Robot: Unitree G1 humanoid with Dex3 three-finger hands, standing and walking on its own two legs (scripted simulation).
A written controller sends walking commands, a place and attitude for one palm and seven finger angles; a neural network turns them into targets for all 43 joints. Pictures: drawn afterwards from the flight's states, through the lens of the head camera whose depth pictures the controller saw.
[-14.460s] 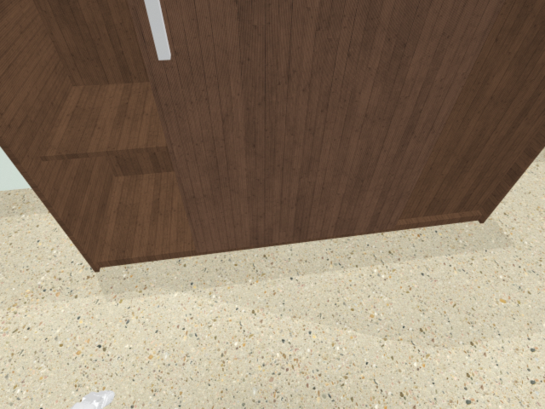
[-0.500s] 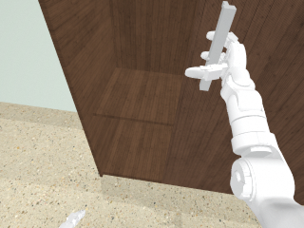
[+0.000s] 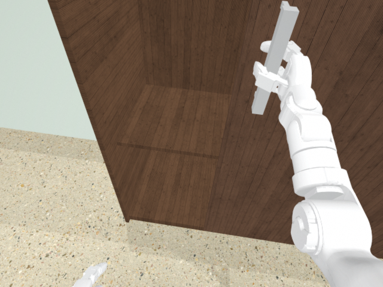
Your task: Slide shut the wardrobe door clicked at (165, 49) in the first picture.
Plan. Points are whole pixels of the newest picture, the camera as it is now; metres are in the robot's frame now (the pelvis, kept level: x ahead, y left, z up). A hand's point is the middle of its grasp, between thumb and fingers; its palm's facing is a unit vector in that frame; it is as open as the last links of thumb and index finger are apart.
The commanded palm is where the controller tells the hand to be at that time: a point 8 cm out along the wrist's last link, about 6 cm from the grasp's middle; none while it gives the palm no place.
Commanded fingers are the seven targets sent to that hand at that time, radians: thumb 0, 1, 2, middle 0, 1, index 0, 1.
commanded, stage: grip the handle and tug to test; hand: right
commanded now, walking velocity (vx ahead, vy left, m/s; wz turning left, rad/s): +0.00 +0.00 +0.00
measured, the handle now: (269, 62) +0.52 -0.12 +0.25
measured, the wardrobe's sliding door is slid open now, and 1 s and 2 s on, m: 0.41 0.41 0.41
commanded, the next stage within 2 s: tug the door sideways, standing still in 0.78 s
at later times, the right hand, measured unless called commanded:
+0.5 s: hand (261, 75) +0.46 -0.09 +0.25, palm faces +0.08 +1.00 -0.01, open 6.2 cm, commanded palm +0.42 -0.13 +0.24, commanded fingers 0.00 -0.90 -0.90 0.45 1.40 0.45 1.40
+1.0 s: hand (261, 77) +0.45 -0.09 +0.25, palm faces +0.05 +1.00 +0.00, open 6.5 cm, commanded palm +0.44 -0.13 +0.24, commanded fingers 0.00 -0.90 -0.90 0.45 1.40 0.45 1.40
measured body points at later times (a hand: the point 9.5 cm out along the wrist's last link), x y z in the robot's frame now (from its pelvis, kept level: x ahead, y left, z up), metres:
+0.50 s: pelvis +0.01 +0.00 +0.00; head +0.00 +0.02 +0.45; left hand +0.14 +0.24 -0.11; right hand +0.45 -0.14 +0.25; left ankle +0.01 +0.14 -0.74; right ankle -0.02 -0.13 -0.74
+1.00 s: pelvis +0.06 +0.00 +0.00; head +0.05 +0.03 +0.45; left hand +0.24 +0.23 -0.10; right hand +0.45 -0.14 +0.25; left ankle +0.01 +0.14 -0.74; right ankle -0.02 -0.13 -0.74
